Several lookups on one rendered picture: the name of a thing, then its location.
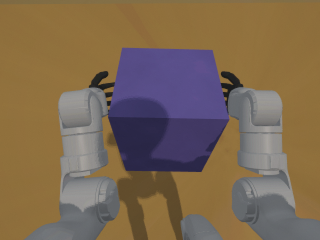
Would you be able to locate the left robot upper arm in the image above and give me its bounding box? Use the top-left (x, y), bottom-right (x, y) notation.
top-left (24, 176), bottom-right (120, 240)

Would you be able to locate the carton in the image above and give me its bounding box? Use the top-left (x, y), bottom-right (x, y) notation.
top-left (108, 47), bottom-right (230, 172)

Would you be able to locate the right robot forearm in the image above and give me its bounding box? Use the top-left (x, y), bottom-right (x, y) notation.
top-left (227, 87), bottom-right (296, 211)

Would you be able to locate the left robot hand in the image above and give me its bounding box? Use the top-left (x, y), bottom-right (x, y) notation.
top-left (89, 71), bottom-right (115, 115)

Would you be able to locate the robot right thigh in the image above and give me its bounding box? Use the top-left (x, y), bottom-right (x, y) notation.
top-left (180, 214), bottom-right (223, 240)

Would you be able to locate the right robot hand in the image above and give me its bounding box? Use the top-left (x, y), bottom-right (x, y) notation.
top-left (221, 71), bottom-right (244, 114)

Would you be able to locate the right robot upper arm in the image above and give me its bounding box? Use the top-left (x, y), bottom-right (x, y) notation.
top-left (231, 177), bottom-right (320, 240)

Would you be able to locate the left robot forearm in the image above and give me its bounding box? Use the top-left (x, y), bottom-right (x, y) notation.
top-left (58, 87), bottom-right (109, 216)

